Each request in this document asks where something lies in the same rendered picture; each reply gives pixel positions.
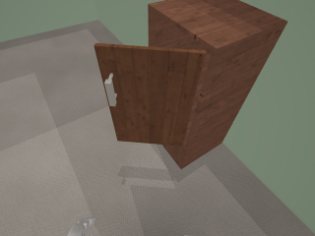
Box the cupboard door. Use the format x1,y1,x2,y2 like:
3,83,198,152
94,43,206,147

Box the handle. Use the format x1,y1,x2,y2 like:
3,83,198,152
104,73,117,107

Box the left robot hand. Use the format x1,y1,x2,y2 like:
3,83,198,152
67,216,95,236

